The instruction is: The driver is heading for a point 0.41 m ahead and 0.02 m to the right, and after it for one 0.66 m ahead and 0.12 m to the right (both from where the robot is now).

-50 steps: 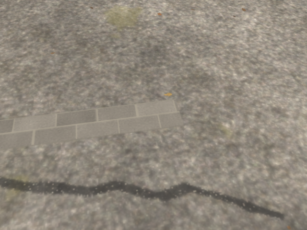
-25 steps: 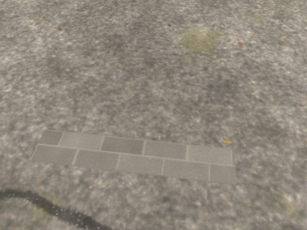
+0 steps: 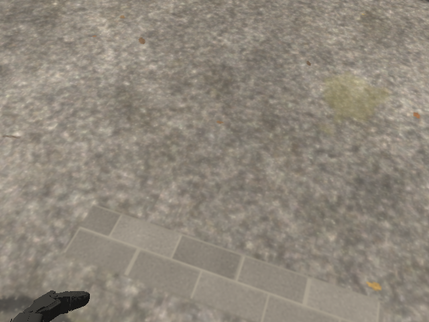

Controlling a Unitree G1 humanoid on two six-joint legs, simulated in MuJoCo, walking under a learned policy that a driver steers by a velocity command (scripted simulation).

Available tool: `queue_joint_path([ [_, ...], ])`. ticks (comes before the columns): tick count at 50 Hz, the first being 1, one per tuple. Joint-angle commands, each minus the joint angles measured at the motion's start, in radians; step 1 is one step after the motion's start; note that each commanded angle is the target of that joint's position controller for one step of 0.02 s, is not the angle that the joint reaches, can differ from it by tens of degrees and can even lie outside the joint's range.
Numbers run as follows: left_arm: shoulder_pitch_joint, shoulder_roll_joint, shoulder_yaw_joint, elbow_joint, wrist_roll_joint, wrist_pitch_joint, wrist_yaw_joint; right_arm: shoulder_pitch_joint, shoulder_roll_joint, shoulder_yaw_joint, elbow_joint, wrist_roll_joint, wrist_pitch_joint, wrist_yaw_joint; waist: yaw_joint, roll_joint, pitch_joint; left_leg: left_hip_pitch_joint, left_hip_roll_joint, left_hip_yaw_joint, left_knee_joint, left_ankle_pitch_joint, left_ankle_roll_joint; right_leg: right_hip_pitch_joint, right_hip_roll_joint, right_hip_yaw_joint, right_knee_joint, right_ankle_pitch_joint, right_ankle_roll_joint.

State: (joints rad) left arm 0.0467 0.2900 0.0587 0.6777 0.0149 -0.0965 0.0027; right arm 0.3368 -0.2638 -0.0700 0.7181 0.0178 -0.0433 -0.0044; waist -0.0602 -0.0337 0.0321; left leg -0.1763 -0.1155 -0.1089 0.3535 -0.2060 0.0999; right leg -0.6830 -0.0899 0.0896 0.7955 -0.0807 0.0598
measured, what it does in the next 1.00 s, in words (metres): walks ahead: right foot, then left foot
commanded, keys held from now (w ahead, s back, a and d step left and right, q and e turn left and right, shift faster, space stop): w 0.08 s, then no key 0.56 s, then e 0.36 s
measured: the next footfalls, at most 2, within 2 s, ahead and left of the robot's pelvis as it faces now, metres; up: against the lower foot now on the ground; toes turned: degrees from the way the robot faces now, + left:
right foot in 0.18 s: +0.30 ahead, -0.14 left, +0.00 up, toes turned +5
left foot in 0.52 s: +0.27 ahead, +0.11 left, +0.00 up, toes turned +3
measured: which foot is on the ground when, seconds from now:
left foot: down 0.00-0.18, up 0.20-0.50, down 0.52-0.94, up 0.96-1.00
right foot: up 0.00-0.16, down 0.18-1.00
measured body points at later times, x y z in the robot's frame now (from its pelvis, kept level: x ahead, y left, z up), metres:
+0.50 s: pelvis +0.20 -0.04 -0.01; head +0.23 -0.04 +0.44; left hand +0.30 +0.22 -0.13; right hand +0.37 -0.29 -0.12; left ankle +0.23 +0.11 -0.74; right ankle +0.26 -0.14 -0.75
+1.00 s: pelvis +0.24 -0.04 -0.03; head +0.27 -0.05 +0.42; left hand +0.38 +0.24 -0.13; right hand +0.37 -0.32 -0.14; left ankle +0.22 +0.11 -0.71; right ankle +0.26 -0.13 -0.75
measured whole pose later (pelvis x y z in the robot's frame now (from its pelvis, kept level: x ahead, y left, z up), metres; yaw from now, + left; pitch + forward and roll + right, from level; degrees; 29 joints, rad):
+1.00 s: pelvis +0.24 -0.04 -0.03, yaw -3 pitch +2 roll +1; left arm 0.18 0.30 0.07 0.75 0.01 0.02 -0.01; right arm 0.17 -0.28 -0.08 0.70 -0.01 0.03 -0.08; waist 0.01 0.02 0.04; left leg -0.41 0.03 -0.02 0.91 -0.52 -0.05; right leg -0.39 0.04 0.02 0.68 -0.32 -0.05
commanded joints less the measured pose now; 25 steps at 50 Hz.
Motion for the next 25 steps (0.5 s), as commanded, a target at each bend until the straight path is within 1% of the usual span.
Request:
queue_joint_path([
  [1,-0.087,0.040,0.003,-0.068,-0.010,-0.014,-0.014,-0.007,-0.166,-0.043,-0.056,0.003,-0.011,-0.013,-0.007,0.115,-0.044,-0.071,0.195,-0.141,-0.093,0.212,0.125,0.144,0.066,-0.058,-0.179,0.181,0.006],
  [2,-0.109,0.044,0.003,-0.074,-0.015,-0.018,-0.020,0.015,-0.163,-0.041,-0.044,0.004,-0.011,-0.013,-0.021,0.118,-0.040,-0.056,0.210,-0.158,-0.086,0.188,0.123,0.156,0.069,-0.055,-0.206,0.203,0.000],
  [4,-0.140,0.059,0.007,-0.086,-0.017,-0.026,-0.031,0.050,-0.154,-0.037,-0.024,0.005,-0.009,-0.012,-0.035,0.121,-0.027,0.020,0.244,-0.200,-0.043,0.174,0.120,0.136,0.070,-0.044,-0.255,0.176,-0.023],
  [5,-0.143,0.071,0.012,-0.091,-0.012,-0.030,-0.035,0.055,-0.151,-0.036,-0.018,0.003,-0.005,-0.015,-0.032,0.125,-0.018,0.062,0.253,-0.218,-0.005,0.231,0.111,0.129,0.077,-0.043,-0.285,0.144,-0.040],
  [6,-0.132,0.080,0.016,-0.091,-0.006,-0.035,-0.037,0.055,-0.151,-0.037,-0.013,-0.001,0.002,-0.018,-0.025,0.137,-0.022,0.101,0.259,-0.231,0.035,0.313,0.097,0.140,0.087,-0.050,-0.306,0.109,-0.057],
  [7,-0.103,0.088,0.022,-0.085,-0.001,-0.040,-0.037,0.046,-0.151,-0.037,-0.013,-0.004,0.008,-0.021,-0.008,0.153,-0.036,0.130,0.255,-0.235,0.087,0.417,0.080,0.177,0.099,-0.061,-0.326,0.085,-0.076],
  [8,-0.032,0.096,0.029,-0.067,0.008,-0.047,-0.035,0.017,-0.146,-0.035,-0.021,-0.002,0.010,-0.023,0.036,0.157,-0.073,0.137,0.222,-0.216,0.169,0.560,0.053,0.277,0.119,-0.088,-0.380,0.140,-0.102],
  [9,0.062,0.125,0.038,-0.050,0.023,-0.054,-0.033,-0.008,-0.128,-0.028,-0.040,-0.008,0.008,-0.023,0.083,0.146,-0.156,0.086,0.172,-0.185,0.299,0.595,0.012,0.463,0.064,-0.059,-0.367,0.341,-0.143],
  [10,0.193,0.190,0.050,-0.038,0.046,-0.057,-0.029,0.024,-0.084,-0.010,-0.067,-0.027,0.000,-0.022,0.110,0.001,-0.313,-0.125,0.098,-0.146,0.575,0.307,-0.045,0.801,-0.131,0.116,-0.260,0.733,-0.245],
  [11,0.280,0.178,0.051,0.008,0.028,-0.037,-0.036,0.194,-0.062,0.003,-0.021,-0.011,-0.006,-0.016,0.091,-0.260,-0.470,-0.370,-0.026,-0.092,0.884,-0.466,-0.117,1.060,-0.350,0.437,-0.275,0.832,-0.431],
  [12,0.285,0.131,0.041,0.002,-0.011,-0.019,-0.037,0.191,-0.154,-0.014,-0.001,-0.002,-0.001,-0.013,0.108,-0.147,-0.452,-0.431,0.024,-0.139,0.979,-0.472,-0.130,1.008,-0.336,0.493,-0.325,0.572,-0.411],
  [13,0.213,0.097,0.030,-0.014,-0.017,-0.006,-0.031,0.069,-0.178,-0.024,-0.025,0.006,0.012,-0.015,0.119,-0.074,-0.304,-0.485,0.058,-0.105,1.001,-0.401,-0.146,0.882,-0.289,0.380,-0.354,0.462,-0.366],
  [14,0.143,0.062,0.011,-0.020,-0.009,0.003,-0.027,-0.014,-0.165,-0.020,-0.044,-0.003,0.025,-0.020,0.103,-0.012,-0.211,-0.476,0.094,-0.066,0.954,-0.349,-0.154,0.738,-0.240,0.291,-0.387,0.444,-0.337],
  [15,0.093,0.039,-0.001,-0.019,-0.004,0.009,-0.026,-0.050,-0.147,-0.020,-0.058,-0.015,0.038,-0.023,0.073,0.001,-0.151,-0.437,0.133,-0.048,0.878,-0.313,-0.157,0.614,-0.203,0.230,-0.417,0.436,-0.320],
  [16,0.062,0.037,-0.005,-0.012,0.004,0.013,-0.025,-0.034,-0.115,-0.014,-0.059,-0.015,0.049,-0.024,0.036,-0.034,-0.128,-0.356,0.160,-0.027,0.783,-0.289,-0.158,0.513,-0.162,0.176,-0.447,0.426,-0.298],
  [17,0.035,0.035,-0.005,-0.005,0.009,0.016,-0.027,-0.008,-0.077,-0.005,-0.049,-0.014,0.057,-0.026,0.015,-0.067,-0.120,-0.277,0.161,0.007,0.678,-0.273,-0.164,0.437,-0.124,0.115,-0.465,0.455,-0.285],
  [18,0.019,0.045,-0.003,0.001,0.013,0.018,-0.027,0.004,-0.050,0.004,-0.042,-0.016,0.059,-0.030,0.008,-0.093,-0.128,-0.214,0.154,0.036,0.585,-0.262,-0.172,0.398,-0.104,0.067,-0.471,0.521,-0.286],
  [19,0.020,0.061,0.002,0.010,0.012,0.020,-0.024,0.002,-0.037,0.011,-0.038,-0.021,0.057,-0.032,0.012,-0.102,-0.152,-0.164,0.153,0.048,0.506,-0.225,-0.174,0.395,-0.099,0.043,-0.467,0.560,-0.289],
  [20,0.034,0.073,0.006,0.022,0.008,0.024,-0.022,-0.006,-0.038,0.012,-0.035,-0.022,0.056,-0.032,0.020,-0.105,-0.182,-0.127,0.153,0.052,0.444,-0.161,-0.173,0.411,-0.105,0.038,-0.463,0.555,-0.292],
  [21,0.046,0.082,0.008,0.032,0.002,0.029,-0.020,-0.009,-0.049,0.010,-0.030,-0.021,0.058,-0.032,0.025,-0.102,-0.205,-0.094,0.152,0.054,0.394,-0.100,-0.171,0.424,-0.112,0.039,-0.462,0.503,-0.293],
  [22,0.050,0.085,0.007,0.038,-0.003,0.034,-0.018,-0.016,-0.061,0.007,-0.027,-0.020,0.062,-0.032,0.027,-0.094,-0.211,-0.060,0.150,0.058,0.344,-0.048,-0.165,0.421,-0.116,0.041,-0.463,0.405,-0.288],
  [23,0.041,0.082,0.004,0.042,-0.008,0.041,-0.018,-0.026,-0.064,0.005,-0.024,-0.021,0.067,-0.030,0.023,-0.087,-0.200,-0.019,0.146,0.066,0.282,0.007,-0.154,0.396,-0.110,0.039,-0.465,0.267,-0.275],
  [24,0.031,0.076,-0.001,0.045,-0.012,0.047,-0.019,-0.036,-0.063,0.004,-0.022,-0.026,0.070,-0.027,0.016,-0.082,-0.177,0.029,0.137,0.078,0.208,0.060,-0.139,0.359,-0.092,0.036,-0.467,0.096,-0.252],
  [25,0.045,0.056,-0.010,0.054,-0.012,0.050,-0.021,-0.063,-0.067,0.003,-0.030,-0.037,0.073,-0.026,0.020,-0.074,-0.146,0.060,0.138,0.074,0.150,0.077,-0.122,0.326,-0.064,0.036,-0.470,-0.086,-0.213],
])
